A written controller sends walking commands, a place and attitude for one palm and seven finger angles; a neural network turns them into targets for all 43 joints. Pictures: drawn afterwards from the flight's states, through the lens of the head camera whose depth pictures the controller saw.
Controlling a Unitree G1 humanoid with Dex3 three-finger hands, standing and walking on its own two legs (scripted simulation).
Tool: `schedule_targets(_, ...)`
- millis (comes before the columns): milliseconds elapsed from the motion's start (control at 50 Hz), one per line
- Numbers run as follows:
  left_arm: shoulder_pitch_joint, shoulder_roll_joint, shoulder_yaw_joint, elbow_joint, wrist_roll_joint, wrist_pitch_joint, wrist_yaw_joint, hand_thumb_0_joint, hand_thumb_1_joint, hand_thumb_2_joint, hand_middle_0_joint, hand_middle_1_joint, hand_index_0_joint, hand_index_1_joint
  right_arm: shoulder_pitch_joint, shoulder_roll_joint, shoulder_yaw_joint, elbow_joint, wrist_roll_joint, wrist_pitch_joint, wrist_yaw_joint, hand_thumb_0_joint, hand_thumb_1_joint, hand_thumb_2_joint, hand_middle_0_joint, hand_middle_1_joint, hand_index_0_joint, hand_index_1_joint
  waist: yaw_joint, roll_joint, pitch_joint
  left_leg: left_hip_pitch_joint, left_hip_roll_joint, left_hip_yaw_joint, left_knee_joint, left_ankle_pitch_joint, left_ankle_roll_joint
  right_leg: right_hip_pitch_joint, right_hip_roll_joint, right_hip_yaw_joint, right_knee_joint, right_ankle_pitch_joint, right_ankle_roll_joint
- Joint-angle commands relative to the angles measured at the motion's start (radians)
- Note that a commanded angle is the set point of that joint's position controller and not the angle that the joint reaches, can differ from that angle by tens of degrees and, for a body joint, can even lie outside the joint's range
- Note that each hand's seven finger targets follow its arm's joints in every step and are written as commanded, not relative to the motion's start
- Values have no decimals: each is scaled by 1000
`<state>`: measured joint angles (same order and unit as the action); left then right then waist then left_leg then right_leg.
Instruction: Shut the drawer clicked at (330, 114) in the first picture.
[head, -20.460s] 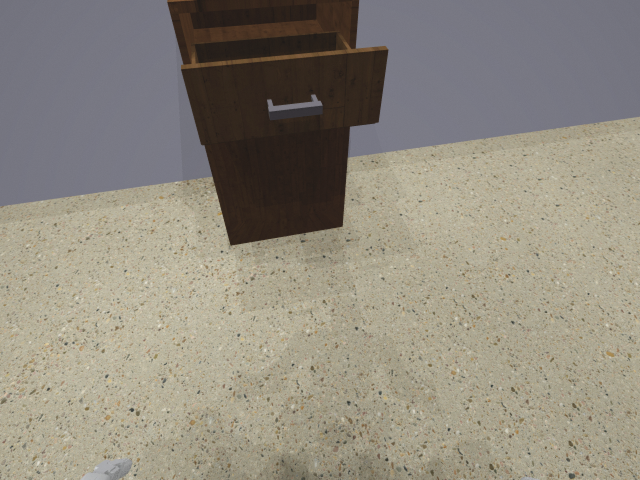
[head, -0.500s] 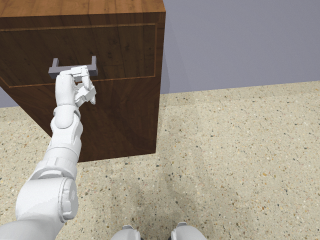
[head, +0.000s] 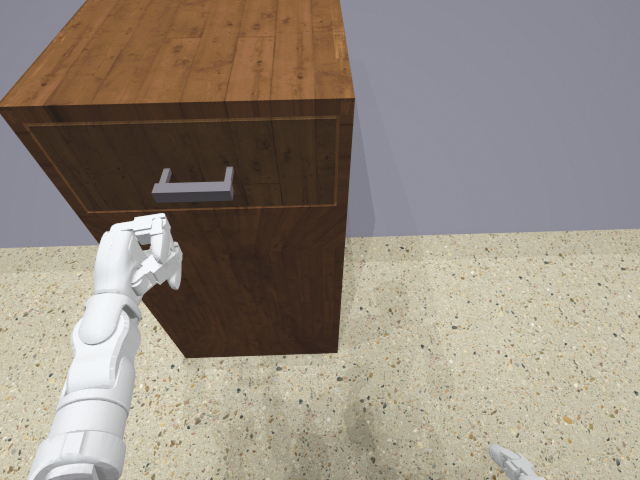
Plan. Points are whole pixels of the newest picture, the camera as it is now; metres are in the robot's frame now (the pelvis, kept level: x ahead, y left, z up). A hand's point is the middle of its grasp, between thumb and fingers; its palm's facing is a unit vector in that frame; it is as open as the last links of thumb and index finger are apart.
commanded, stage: draw the hand back to the body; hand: left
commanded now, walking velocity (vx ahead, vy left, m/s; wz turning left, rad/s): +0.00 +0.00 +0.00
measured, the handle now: (195, 182) +0.53 +0.21 +0.05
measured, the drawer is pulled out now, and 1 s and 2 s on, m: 0.00 0.00 0.00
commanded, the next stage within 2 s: step back with the hand held close in 1.08 s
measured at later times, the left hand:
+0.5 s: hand (89, 334) +0.24 +0.23 +0.13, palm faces +0.24 -0.93 -0.28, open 3.3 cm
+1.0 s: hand out of the picture +0.16 +0.26 +0.20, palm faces +0.41 -0.81 -0.41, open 3.3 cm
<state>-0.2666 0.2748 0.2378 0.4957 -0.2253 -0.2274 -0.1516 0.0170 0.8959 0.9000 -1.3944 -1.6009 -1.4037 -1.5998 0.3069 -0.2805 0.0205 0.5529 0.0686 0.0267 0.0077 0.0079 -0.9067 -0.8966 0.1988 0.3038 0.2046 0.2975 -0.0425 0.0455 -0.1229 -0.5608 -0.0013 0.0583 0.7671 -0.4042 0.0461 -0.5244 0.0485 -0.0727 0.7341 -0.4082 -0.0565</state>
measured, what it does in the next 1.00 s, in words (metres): stands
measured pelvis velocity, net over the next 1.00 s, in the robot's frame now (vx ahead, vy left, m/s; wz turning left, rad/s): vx -0.01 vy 0.02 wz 0.01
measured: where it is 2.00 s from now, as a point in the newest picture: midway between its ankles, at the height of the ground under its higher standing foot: outside the picture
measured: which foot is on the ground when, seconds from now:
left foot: down 0.00-1.00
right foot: down 0.00-1.00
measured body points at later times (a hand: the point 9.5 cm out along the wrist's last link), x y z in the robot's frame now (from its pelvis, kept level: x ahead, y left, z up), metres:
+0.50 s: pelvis -0.01 +0.01 +0.03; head -0.02 -0.01 +0.48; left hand +0.23 +0.27 +0.15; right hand +0.17 -0.21 -0.06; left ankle -0.02 +0.09 -0.71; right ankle -0.03 -0.08 -0.71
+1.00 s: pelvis -0.01 +0.02 +0.03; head -0.03 -0.01 +0.48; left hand +0.13 +0.30 +0.22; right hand +0.19 -0.19 -0.05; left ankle -0.02 +0.09 -0.71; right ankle -0.03 -0.08 -0.71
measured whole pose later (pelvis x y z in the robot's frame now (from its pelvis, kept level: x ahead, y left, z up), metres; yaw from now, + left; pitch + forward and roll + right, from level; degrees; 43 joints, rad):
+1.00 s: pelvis -0.01 +0.02 +0.03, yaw +1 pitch -4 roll -1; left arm 0.57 0.34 0.29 -0.49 -0.08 -0.10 0.10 0.02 0.89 0.90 -1.40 -1.60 -1.41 -1.60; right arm 0.20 -0.25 0.03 0.60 0.02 -0.09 -0.03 0.01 -0.90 -0.90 0.20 0.30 0.21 0.30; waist 0.06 0.09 -0.01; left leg -0.11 -0.04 0.06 0.44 -0.27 0.07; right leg -0.07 0.02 -0.06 0.40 -0.27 -0.03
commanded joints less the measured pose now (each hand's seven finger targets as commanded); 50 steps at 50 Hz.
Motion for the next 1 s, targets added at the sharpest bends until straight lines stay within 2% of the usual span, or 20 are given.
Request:
schedule_targets(0,-235,194,56,-375,-27,-54,1,0,900,900,-1400,-1600,-1400,-1600,-35,-114,-48,-135,2,-72,-24,0,-900,-900,200,300,200,300,2,1,-268,170,-10,-53,-68,386,6,232,-40,85,-85,587,55)
schedule_targets(20,-254,182,31,-428,-26,-64,1,0,900,900,-1400,-1600,-1400,-1600,-45,-112,-45,-137,0,-82,-25,0,-900,-900,200,300,200,300,-10,8,-267,192,-7,-55,-68,385,8,226,-38,87,-89,566,55)
schedule_targets(60,-224,178,25,-452,-29,-64,-9,0,900,900,-1400,-1600,-1400,-1600,-62,-111,-41,-133,-1,-99,-29,0,-900,-900,200,300,200,300,-10,9,-262,215,-4,-65,-85,364,6,219,-34,82,-102,511,51)
schedule_targets(80,-202,199,46,-471,-33,-62,-12,0,900,900,-1400,-1600,-1400,-1600,-72,-112,-42,-132,0,-107,-33,0,-900,-900,200,300,200,300,0,6,-269,222,-4,-68,-90,356,5,229,-35,85,-107,496,50)
schedule_targets(180,-92,183,32,-504,-56,15,-43,0,900,900,-1400,-1600,-1400,-1600,-135,-112,-28,-149,10,-140,-46,0,-900,-900,200,300,200,300,17,-8,-192,234,-2,-85,-148,281,3,225,-36,70,-152,376,43)
schedule_targets(200,-23,273,23,-570,63,22,68,0,900,900,-1400,-1600,-1400,-1600,-175,-98,-38,-135,-1,-116,-58,0,-900,-900,200,300,200,300,57,-31,-138,272,7,-83,-191,257,2,241,-67,110,-225,324,35)
schedule_targets(240,96,175,-34,-575,79,54,141,0,900,900,-1400,-1600,-1400,-1600,-191,-87,-24,-150,-5,-105,-66,0,-900,-900,200,300,200,300,42,-72,-62,280,11,-88,-238,208,1,244,-67,103,-265,256,42)
schedule_targets(260,110,167,-48,-599,90,66,159,0,900,900,-1400,-1600,-1400,-1600,-200,-89,-22,-145,-5,-99,-68,0,-900,-900,200,300,200,300,43,-50,-52,304,17,-89,-253,212,1,257,-67,99,-273,257,37)
schedule_targets(300,140,185,-31,-669,106,74,193,0,900,900,-1400,-1600,-1400,-1600,-211,-85,-16,-139,-9,-97,-72,0,-900,-900,200,300,200,300,46,-16,-48,351,22,-93,-282,229,1,288,-68,93,-292,267,32)
schedule_targets(320,161,207,-17,-694,111,80,205,0,900,900,-1400,-1600,-1400,-1600,-218,-88,-16,-135,-13,-97,-74,0,-900,-900,200,300,200,300,51,-42,-42,364,23,-92,-293,244,5,306,-65,92,-306,276,33)
schedule_targets(400,213,213,2,-818,126,85,238,0,900,900,-1400,-1600,-1400,-1600,-234,-75,-9,-133,-23,-104,-77,0,-900,-900,200,300,200,300,55,-6,-39,439,26,-91,-340,282,3,351,-65,85,-337,300,28)
schedule_targets(480,267,208,3,-906,139,82,252,0,900,900,-1400,-1600,-1400,-1600,-242,-70,-6,-124,-30,-120,-74,0,-900,-900,200,300,200,300,61,53,-2,493,32,-109,-385,299,-6,360,-58,75,-365,284,20)
schedule_targets(620,533,199,51,-989,138,84,253,0,900,900,-1400,-1600,-1400,-1600,-237,-76,-23,-118,-44,-138,-57,0,-900,-900,200,300,200,300,80,-23,24,506,41,-108,-396,419,-11,413,-52,67,-377,365,20)
schedule_targets(660,569,192,55,-1039,135,83,249,0,900,900,-1400,-1600,-1400,-1600,-238,-70,-25,-124,-44,-135,-51,0,-900,-900,200,300,200,300,78,-24,31,510,43,-106,-397,438,-13,420,-54,68,-377,378,21)
schedule_targets(720,650,225,109,-1079,137,80,254,0,900,900,-1400,-1600,-1400,-1600,-243,-73,-31,-120,-47,-140,-49,0,-900,-900,200,300,200,300,89,-19,49,489,42,-101,-393,440,-12,427,-54,71,-384,386,20)
schedule_targets(780,681,244,142,-1160,138,71,258,0,900,900,-1400,-1600,-1400,-1600,-240,-65,-30,-124,-48,-148,-48,0,-900,-900,200,300,200,300,94,28,24,502,41,-102,-386,472,-17,435,-59,71,-377,408,21)
schedule_targets(860,747,241,160,-1214,138,68,264,0,900,900,-1400,-1600,-1400,-1600,-239,-59,-32,-125,-43,-163,-49,0,-900,-900,200,300,200,300,95,63,60,492,47,-112,-390,462,-28,418,-53,68,-377,371,19)
schedule_targets(880,757,254,180,-1225,139,64,266,0,900,900,-1400,-1600,-1400,-1600,-238,-61,-32,-123,-44,-167,-49,0,-900,-900,200,300,200,300,100,52,51,492,48,-117,-391,452,-29,415,-52,65,-378,364,19)
schedule_targets(960,741,185,117,-1146,141,76,264,0,900,900,-1400,-1600,-1400,-1600,-233,-68,-39,-112,-44,-163,-53,0,-900,-900,200,300,200,300,77,-17,145,465,50,-116,-406,347,-22,360,-50,65,-391,292,23)
schedule_targets(980,731,200,133,-1131,144,74,267,0,900,900,-1400,-1600,-1400,-1600,-231,-72,-39,-108,-46,-161,-56,0,-900,-900,200,300,200,300,81,-44,146,458,46,-114,-411,310,-16,355,-51,64,-400,274,24)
